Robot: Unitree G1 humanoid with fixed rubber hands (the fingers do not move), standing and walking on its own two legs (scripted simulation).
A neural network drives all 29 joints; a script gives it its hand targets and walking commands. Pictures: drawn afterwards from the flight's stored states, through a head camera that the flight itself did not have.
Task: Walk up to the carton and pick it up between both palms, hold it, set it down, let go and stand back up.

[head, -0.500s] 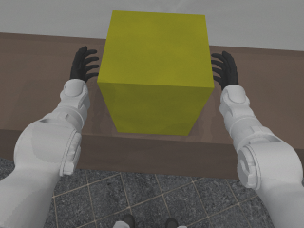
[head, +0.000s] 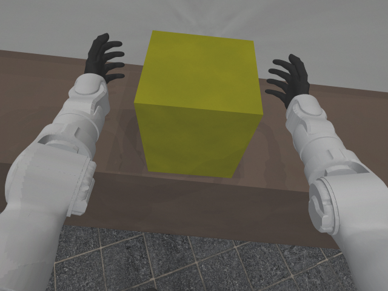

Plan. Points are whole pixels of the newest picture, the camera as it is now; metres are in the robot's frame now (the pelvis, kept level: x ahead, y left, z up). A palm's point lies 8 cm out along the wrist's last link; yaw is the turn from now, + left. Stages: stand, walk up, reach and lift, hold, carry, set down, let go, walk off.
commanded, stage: set down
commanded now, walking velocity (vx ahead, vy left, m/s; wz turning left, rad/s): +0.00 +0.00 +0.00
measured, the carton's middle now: (196, 111) +0.51 +0.00 +0.04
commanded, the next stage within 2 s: none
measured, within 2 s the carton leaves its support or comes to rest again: neither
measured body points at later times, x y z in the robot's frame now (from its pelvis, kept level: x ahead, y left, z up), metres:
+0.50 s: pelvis +0.01 -0.01 +0.02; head +0.08 +0.02 +0.47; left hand +0.49 +0.21 +0.14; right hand +0.49 -0.20 +0.15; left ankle +0.03 +0.13 -0.71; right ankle +0.01 -0.11 -0.71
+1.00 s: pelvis -0.01 +0.01 +0.02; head +0.05 +0.01 +0.47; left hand +0.45 +0.21 +0.11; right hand +0.44 -0.19 +0.10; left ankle +0.03 +0.13 -0.71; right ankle +0.01 -0.11 -0.71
